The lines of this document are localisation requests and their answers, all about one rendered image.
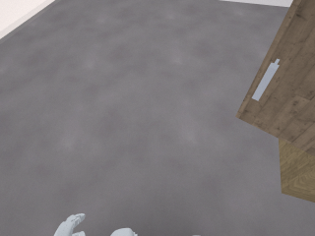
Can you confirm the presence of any handle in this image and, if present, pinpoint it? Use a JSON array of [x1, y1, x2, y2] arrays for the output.
[[252, 59, 280, 101]]

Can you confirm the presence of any left robot hand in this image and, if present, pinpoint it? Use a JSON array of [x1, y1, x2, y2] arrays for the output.
[[54, 213, 86, 236]]

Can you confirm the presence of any cupboard door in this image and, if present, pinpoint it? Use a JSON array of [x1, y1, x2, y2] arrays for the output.
[[235, 0, 315, 156]]

